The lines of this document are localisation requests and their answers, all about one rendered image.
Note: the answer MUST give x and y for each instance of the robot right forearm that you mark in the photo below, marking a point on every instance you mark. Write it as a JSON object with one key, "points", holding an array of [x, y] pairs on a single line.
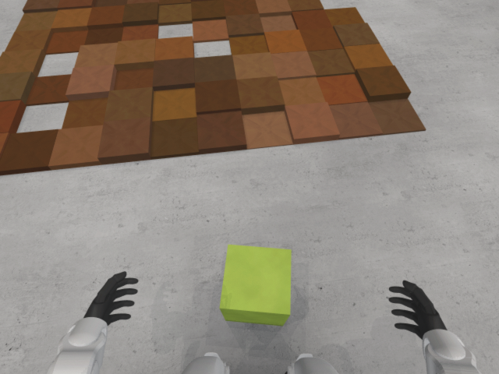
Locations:
{"points": [[445, 353]]}

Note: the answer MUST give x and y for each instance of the right robot thigh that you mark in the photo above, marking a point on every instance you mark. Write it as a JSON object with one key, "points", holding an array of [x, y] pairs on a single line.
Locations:
{"points": [[311, 366]]}

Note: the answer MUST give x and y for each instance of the left robot hand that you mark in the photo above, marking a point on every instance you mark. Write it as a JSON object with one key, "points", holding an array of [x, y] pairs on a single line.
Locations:
{"points": [[103, 304]]}

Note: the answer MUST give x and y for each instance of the robot left forearm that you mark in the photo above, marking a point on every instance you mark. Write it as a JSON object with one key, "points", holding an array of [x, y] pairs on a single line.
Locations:
{"points": [[81, 350]]}

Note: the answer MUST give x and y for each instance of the carton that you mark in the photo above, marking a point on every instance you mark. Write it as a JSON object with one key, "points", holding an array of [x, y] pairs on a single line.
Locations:
{"points": [[257, 285]]}

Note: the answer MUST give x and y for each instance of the right robot hand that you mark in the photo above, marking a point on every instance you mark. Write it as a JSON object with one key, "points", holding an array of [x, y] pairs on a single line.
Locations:
{"points": [[425, 315]]}

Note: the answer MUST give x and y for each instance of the robot right shin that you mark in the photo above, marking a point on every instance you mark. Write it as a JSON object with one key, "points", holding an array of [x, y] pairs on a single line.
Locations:
{"points": [[304, 356]]}

